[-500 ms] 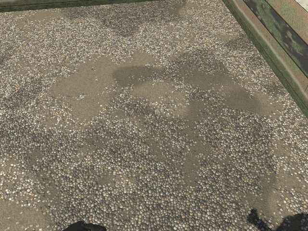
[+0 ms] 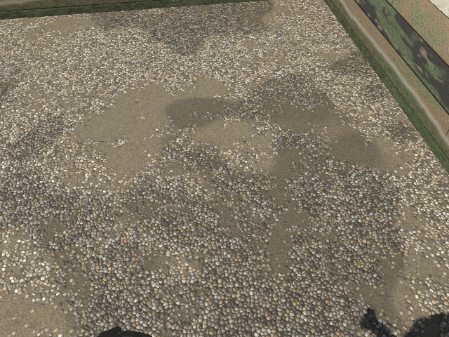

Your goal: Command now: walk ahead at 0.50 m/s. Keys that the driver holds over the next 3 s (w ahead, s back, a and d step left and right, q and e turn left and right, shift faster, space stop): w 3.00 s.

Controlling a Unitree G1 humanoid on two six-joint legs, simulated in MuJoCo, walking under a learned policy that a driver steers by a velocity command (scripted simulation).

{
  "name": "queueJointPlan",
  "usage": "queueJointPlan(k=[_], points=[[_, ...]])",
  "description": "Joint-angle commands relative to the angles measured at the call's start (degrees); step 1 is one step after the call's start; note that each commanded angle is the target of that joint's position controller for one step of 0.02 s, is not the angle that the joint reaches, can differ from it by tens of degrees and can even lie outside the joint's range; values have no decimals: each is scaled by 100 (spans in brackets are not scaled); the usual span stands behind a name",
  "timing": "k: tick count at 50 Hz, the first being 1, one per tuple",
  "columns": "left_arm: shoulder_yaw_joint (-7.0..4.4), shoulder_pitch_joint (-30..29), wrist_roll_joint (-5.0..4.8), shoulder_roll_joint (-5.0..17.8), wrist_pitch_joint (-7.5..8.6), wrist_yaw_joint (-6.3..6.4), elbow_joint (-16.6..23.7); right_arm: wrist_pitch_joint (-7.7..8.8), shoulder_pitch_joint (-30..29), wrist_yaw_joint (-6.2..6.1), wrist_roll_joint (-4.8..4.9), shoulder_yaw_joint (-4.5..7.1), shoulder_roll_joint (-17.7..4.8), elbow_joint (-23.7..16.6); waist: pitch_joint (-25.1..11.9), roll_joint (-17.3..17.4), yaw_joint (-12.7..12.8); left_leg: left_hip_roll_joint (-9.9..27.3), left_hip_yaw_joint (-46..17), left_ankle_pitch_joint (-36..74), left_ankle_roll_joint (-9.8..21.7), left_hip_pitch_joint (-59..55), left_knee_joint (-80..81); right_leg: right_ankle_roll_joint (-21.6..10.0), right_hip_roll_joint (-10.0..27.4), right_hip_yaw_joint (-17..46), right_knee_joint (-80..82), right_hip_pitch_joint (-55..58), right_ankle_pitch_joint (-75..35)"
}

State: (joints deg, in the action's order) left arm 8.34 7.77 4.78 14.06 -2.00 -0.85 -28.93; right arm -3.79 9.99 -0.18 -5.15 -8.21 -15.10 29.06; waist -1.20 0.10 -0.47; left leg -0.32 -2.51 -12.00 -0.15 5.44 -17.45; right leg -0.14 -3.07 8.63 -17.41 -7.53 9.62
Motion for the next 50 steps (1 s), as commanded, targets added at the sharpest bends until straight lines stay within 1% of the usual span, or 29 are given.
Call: queueJointPlan(k=[1,2,3,7,11,12,13,14,17,20,21,22,23,27,30,31,32,33,39,40,41,42,48,49,50], points=[[-141,-662,-8,437,102,-8,698,126,-367,24,-63,138,-422,-605,-223,-4,-100,489,-528,1211,137,-433,54,-154,548,405,116,-449,-1693],[-168,-402,21,472,98,23,534,102,-340,-3,-30,178,-525,-493,-535,2,24,491,-561,927,139,-523,108,-172,579,384,162,-186,-1437],[-169,-426,13,492,98,23,547,97,-348,-10,4,184,-543,-512,-440,-3,2,478,-556,870,123,-451,130,-172,574,381,146,-198,-1382],[-170,-428,-2,485,94,19,540,90,-384,-19,0,181,-532,-514,-348,-5,11,468,-560,797,117,-418,164,-173,573,382,174,-269,-1297],[-173,-417,-1,484,100,17,531,86,-373,-22,-1,181,-524,-502,-356,-18,4,464,-568,823,127,-441,166,-171,574,375,181,-269,-1315],[-142,-631,-7,434,101,-6,691,123,-367,24,-63,135,-413,-590,-220,-6,-97,479,-552,1230,147,-428,75,-143,556,392,128,-443,-1669],[-169,-373,21,471,96,24,527,99,-341,-3,-29,175,-517,-476,-531,1,27,480,-584,946,150,-519,129,-162,584,371,173,-179,-1414],[-171,-397,13,492,96,24,540,94,-349,-10,5,182,-536,-496,-436,-3,5,468,-580,888,134,-446,151,-162,579,367,157,-190,-1361],[-172,-401,-1,487,93,22,536,89,-375,-17,5,179,-531,-495,-364,-11,13,463,-584,810,124,-413,184,-167,579,368,178,-238,-1280],[-174,-392,-1,486,95,20,528,86,-378,-21,0,178,-519,-492,-351,-14,10,455,-587,828,132,-427,182,-163,578,365,189,-260,-1289],[-143,-606,-6,435,96,-3,688,123,-371,25,-62,132,-407,-580,-216,-7,-92,471,-569,1236,153,-416,89,-135,561,382,138,-434,-1645],[-170,-351,22,472,92,26,524,99,-344,-2,-28,173,-512,-465,-527,-1,31,472,-603,951,156,-510,144,-155,587,360,181,-172,-1392],[-172,-375,13,492,93,26,537,94,-351,-10,6,179,-531,-484,-433,-6,9,460,-598,893,141,-438,165,-155,583,357,166,-183,-1341],[-174,-380,-2,484,90,22,531,87,-386,-19,2,177,-520,-486,-340,-9,15,450,-600,817,133,-404,197,-159,582,358,194,-251,-1265],[-176,-371,-1,484,94,20,524,85,-378,-21,0,177,-513,-477,-349,-19,10,446,-605,836,139,-423,196,-158,582,354,198,-250,-1282],[-144,-585,-6,432,96,-2,684,122,-371,25,-62,130,-400,-567,-213,-10,-91,461,-586,1243,158,-410,102,-130,566,372,148,-425,-1638],[-172,-331,21,471,90,27,520,98,-346,-3,-28,171,-506,-452,-524,-2,32,462,-620,960,162,-503,157,-150,590,350,190,-161,-1384],[-174,-353,13,491,91,27,533,92,-354,-10,6,178,-526,-472,-429,-5,10,450,-616,902,146,-431,178,-150,587,347,175,-172,-1333],[-178,-351,-1,486,90,22,521,85,-383,-21,1,175,-509,-469,-345,-15,14,438,-620,841,142,-410,206,-153,585,345,205,-239,-1269],[-145,-564,-5,432,92,0,681,122,-374,25,-62,128,-396,-558,-212,-9,-87,453,-601,1248,161,-398,111,-124,570,364,155,-413,-1625],[-174,-312,22,472,87,29,517,98,-350,-3,-27,169,-503,-444,-521,-3,35,453,-636,965,165,-493,167,-145,592,341,197,-151,-1371],[-176,-335,13,492,89,28,530,93,-356,-10,7,176,-522,-463,-428,-6,13,442,-631,906,149,-422,187,-145,589,337,182,-162,-1322],[-179,-335,-1,486,89,23,518,85,-385,-22,1,173,-506,-461,-343,-17,16,430,-635,844,145,-401,215,-149,587,336,212,-230,-1260],[-147,-547,-5,431,90,2,678,122,-376,25,-61,127,-392,-551,-210,-10,-85,446,-614,1251,163,-389,120,-120,573,356,162,-404,-1616],[-176,-297,22,473,85,30,515,98,-353,-3,-26,168,-499,-436,-518,-4,37,445,-650,969,168,-484,175,-141,594,332,203,-142,-1362]])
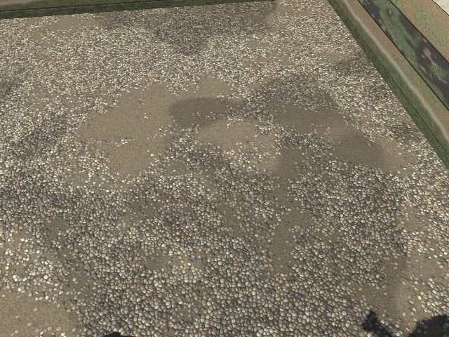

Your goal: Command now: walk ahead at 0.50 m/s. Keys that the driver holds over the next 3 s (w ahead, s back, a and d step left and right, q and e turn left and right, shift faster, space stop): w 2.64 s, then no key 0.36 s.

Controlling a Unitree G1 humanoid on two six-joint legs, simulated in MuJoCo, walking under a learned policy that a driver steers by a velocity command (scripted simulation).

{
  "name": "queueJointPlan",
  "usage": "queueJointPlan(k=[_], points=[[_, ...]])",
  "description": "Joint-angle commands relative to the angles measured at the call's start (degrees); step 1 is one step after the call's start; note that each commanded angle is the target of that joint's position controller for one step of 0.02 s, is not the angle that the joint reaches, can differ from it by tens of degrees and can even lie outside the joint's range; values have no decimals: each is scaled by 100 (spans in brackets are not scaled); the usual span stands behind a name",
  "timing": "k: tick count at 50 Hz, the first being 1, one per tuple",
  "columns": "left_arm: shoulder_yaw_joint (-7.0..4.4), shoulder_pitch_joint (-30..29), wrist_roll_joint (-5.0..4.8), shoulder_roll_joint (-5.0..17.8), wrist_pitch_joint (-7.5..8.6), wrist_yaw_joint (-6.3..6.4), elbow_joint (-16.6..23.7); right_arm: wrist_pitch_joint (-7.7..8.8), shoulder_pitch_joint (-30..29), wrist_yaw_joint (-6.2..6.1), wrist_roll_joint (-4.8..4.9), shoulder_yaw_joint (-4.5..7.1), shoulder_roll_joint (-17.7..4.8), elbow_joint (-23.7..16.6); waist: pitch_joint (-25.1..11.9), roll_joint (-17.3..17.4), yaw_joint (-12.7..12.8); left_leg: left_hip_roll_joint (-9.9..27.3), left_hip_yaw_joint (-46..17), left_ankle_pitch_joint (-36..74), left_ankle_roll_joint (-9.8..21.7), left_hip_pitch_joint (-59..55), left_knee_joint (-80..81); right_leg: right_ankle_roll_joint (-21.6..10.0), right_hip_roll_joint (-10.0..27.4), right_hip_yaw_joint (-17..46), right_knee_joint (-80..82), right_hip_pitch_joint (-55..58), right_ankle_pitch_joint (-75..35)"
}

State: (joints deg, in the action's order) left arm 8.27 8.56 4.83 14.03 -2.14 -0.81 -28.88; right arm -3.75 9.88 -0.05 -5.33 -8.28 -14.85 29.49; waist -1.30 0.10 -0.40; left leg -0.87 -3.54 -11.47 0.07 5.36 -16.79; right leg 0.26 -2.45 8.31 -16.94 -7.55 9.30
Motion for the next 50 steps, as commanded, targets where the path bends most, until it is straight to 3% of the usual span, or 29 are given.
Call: queueJointPlan(k=[1,7,8,9,10,16,17,18,25,26,27,33,34,35,42,43,44,50], points=[[-171,-398,8,495,100,25,522,88,-349,-23,25,181,-543,-499,-416,-6,8,490,-542,857,131,-406,129,-181,529,361,141,-151,-1280],[-174,-399,-5,489,100,20,510,80,-378,-34,20,178,-527,-497,-331,-16,11,478,-546,796,126,-386,156,-185,527,360,171,-218,-1219],[-141,-609,-9,434,102,-1,670,117,-368,12,-44,132,-413,-588,-200,-9,-90,494,-524,1203,143,-373,60,-157,514,380,121,-392,-1575],[-170,-362,17,476,96,27,507,93,-345,-16,-8,173,-520,-473,-507,-4,32,493,-561,921,149,-469,116,-177,533,356,161,-131,-1321],[-173,-383,9,496,98,26,519,88,-352,-23,25,180,-540,-493,-414,-6,10,483,-556,862,133,-398,136,-177,531,353,147,-142,-1272],[-176,-384,-5,490,99,21,507,80,-381,-35,20,177,-524,-491,-330,-16,13,471,-559,802,128,-378,163,-181,528,352,175,-210,-1212],[-142,-594,-8,434,101,0,667,117,-370,12,-43,130,-410,-582,-199,-9,-87,487,-536,1209,145,-364,67,-153,517,372,126,-383,-1567],[-172,-348,18,477,95,28,504,93,-349,-16,-7,172,-517,-467,-505,-4,34,486,-574,928,151,-460,123,-174,535,347,166,-123,-1313],[-177,-371,-5,492,98,22,505,79,-384,-35,21,176,-521,-486,-329,-15,16,464,-572,809,130,-370,169,-177,530,343,180,-201,-1204],[-143,-580,-8,434,100,1,664,117,-373,12,-43,129,-406,-577,-199,-9,-85,480,-548,1215,147,-356,72,-149,519,364,130,-374,-1559],[-173,-335,18,478,94,29,502,93,-353,-16,-6,170,-514,-462,-504,-4,36,479,-587,935,153,-453,128,-169,536,339,170,-116,-1305],[-178,-360,-5,493,95,24,504,80,-391,-35,22,175,-520,-483,-326,-12,19,458,-584,807,131,-357,175,-173,531,337,182,-193,-1190],[-144,-567,-7,435,97,3,664,117,-378,12,-42,127,-404,-575,-196,-6,-81,475,-559,1215,147,-344,78,-145,521,358,134,-368,-1544],[-175,-324,18,480,91,30,501,93,-358,-16,-6,169,-512,-460,-502,-3,39,473,-599,936,154,-442,134,-165,537,332,172,-109,-1290],[-180,-349,-5,493,96,24,502,79,-392,-36,22,174,-515,-477,-327,-16,20,451,-596,816,134,-355,179,-169,532,328,186,-189,-1186],[-145,-556,-7,434,98,4,661,116,-378,12,-42,127,-401,-569,-197,-8,-81,468,-570,1222,150,-341,82,-140,523,350,137,-362,-1539],[-176,-314,18,480,91,30,499,92,-361,-17,-5,168,-509,-454,-501,-5,40,466,-611,943,157,-438,138,-161,537,324,176,-104,-1286],[-181,-338,-5,495,93,26,501,80,-398,-36,23,173,-514,-475,-325,-11,23,446,-607,817,135,-343,184,-165,533,322,188,-181,-1173]])
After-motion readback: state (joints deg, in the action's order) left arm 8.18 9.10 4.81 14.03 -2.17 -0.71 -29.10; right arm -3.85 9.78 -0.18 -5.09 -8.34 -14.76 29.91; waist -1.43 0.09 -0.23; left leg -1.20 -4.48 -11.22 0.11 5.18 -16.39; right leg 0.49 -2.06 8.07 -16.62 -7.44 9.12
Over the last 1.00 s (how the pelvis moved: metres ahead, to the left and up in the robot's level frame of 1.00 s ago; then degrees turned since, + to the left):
0.00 0.00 0.00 0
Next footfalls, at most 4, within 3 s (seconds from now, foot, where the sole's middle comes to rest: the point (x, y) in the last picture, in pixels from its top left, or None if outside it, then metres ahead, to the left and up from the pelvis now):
none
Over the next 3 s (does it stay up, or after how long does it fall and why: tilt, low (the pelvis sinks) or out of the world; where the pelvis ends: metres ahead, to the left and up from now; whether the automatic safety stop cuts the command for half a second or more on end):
stays up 0.00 0.00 0.00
